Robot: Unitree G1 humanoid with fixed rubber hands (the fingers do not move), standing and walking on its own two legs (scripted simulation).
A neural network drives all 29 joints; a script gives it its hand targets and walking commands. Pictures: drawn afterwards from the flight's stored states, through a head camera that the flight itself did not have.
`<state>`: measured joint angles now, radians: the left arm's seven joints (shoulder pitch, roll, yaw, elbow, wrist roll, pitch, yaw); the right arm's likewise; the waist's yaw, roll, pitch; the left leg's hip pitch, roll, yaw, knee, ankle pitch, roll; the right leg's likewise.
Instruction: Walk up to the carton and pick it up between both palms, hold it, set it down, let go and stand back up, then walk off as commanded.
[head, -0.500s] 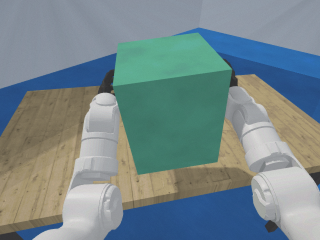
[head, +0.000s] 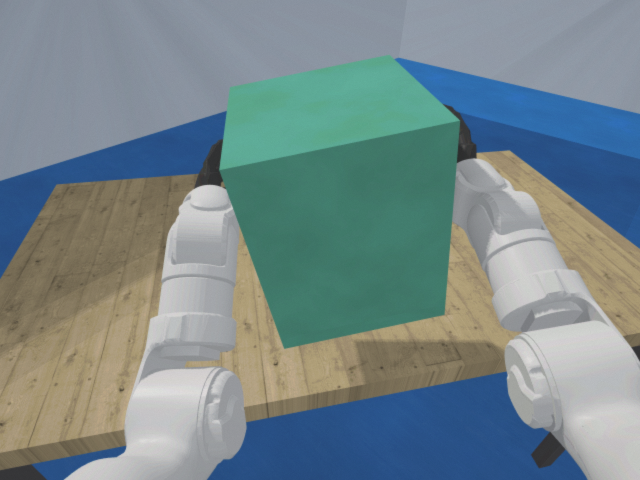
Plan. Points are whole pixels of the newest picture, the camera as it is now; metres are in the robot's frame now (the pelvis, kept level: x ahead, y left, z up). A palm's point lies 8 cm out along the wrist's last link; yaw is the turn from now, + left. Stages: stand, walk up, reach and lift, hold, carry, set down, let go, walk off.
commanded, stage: reach and lift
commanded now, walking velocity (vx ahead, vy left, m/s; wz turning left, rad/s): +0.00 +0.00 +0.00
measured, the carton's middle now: (337, 200) +0.39 -0.02 +0.21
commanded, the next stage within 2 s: hold in 0.14 s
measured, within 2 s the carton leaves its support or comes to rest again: neither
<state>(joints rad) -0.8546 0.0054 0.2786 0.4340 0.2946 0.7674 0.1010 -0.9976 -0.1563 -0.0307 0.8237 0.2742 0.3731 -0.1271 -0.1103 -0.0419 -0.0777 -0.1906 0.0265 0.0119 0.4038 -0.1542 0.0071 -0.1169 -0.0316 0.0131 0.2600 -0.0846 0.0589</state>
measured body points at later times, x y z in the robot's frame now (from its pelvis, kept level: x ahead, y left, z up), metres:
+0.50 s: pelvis +0.00 +0.00 +0.00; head -0.07 +0.03 +0.44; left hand +0.40 +0.14 +0.24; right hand +0.40 -0.15 +0.28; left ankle +0.04 +0.11 -0.75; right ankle +0.04 -0.16 -0.75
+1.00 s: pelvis +0.00 +0.00 +0.00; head -0.07 +0.03 +0.44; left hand +0.39 +0.14 +0.24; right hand +0.39 -0.15 +0.29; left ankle +0.04 +0.11 -0.75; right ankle +0.04 -0.16 -0.75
